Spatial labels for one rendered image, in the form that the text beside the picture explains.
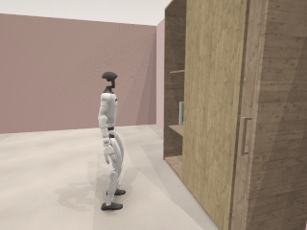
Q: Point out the robot right shin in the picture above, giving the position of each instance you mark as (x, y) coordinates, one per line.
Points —
(112, 186)

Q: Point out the robot right thigh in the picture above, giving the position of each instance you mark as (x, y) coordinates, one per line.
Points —
(118, 156)

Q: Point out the robot right upper arm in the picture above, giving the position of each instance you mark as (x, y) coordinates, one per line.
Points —
(105, 100)

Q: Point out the handle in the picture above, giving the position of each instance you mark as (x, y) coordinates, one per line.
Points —
(180, 112)
(242, 136)

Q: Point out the wardrobe door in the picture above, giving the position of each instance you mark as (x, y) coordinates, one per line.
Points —
(215, 57)
(256, 18)

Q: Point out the robot right hand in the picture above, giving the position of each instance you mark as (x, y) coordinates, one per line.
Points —
(109, 151)

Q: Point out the robot right forearm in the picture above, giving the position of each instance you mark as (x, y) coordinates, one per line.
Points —
(103, 127)

